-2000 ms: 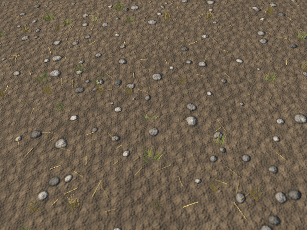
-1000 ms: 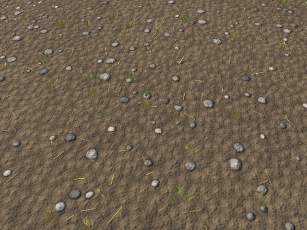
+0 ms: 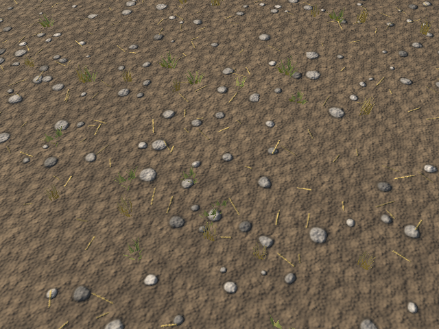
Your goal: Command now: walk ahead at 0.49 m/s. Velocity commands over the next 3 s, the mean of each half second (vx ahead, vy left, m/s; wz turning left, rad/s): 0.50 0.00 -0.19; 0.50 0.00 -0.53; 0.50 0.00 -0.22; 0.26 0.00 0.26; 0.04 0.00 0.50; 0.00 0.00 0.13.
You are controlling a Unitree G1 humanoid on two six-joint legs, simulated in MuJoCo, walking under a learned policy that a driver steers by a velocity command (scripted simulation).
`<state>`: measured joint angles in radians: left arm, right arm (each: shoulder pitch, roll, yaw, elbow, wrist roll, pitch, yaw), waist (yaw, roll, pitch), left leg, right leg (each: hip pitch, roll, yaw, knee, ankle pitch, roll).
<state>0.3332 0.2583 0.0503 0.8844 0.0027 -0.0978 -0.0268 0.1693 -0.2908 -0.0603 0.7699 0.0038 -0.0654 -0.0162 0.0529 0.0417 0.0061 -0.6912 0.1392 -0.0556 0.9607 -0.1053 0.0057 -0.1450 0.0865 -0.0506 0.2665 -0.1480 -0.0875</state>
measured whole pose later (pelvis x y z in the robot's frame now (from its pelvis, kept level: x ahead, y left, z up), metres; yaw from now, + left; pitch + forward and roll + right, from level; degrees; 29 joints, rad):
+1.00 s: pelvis +0.53 -0.06 -0.01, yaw -25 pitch +1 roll +1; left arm 0.29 0.27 0.07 0.73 -0.01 -0.05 -0.03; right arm 0.12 -0.30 -0.06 0.77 0.00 -0.11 0.00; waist 0.03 0.02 0.06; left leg -0.56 0.10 -0.06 1.11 -0.30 -0.02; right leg -0.27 0.10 0.03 0.42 -0.17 -0.11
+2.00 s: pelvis +0.97 -0.26 -0.01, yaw -19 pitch +2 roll +0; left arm 0.08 0.24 0.04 0.70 0.03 -0.02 0.02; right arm 0.24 -0.33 -0.08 0.77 0.02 0.05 -0.04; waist -0.02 0.03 0.05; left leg -0.54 0.03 -0.02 1.14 -0.47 -0.08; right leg -0.40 -0.03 -0.07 0.45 -0.10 -0.03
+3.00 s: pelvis +1.02 -0.27 -0.01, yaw -1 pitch -1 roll +0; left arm 0.13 0.24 0.02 0.86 0.01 -0.02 0.01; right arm 0.22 -0.26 -0.05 0.76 -0.02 0.02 -0.02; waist -0.01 0.00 0.03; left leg -0.23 -0.04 -0.10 0.52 -0.27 0.00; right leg -0.21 0.01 0.01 0.52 -0.29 -0.01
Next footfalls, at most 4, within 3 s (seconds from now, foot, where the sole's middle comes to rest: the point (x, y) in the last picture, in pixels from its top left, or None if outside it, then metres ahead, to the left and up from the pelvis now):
0.28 left None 0.34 0.16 -0.78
0.80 right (293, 308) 0.57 -0.15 -0.78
1.32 left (274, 210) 0.93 -0.10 -0.78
1.80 right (357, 186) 1.05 -0.42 -0.78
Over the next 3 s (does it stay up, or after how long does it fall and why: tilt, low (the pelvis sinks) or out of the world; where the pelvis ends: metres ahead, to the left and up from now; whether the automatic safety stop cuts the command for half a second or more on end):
stays up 1.02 -0.27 -0.01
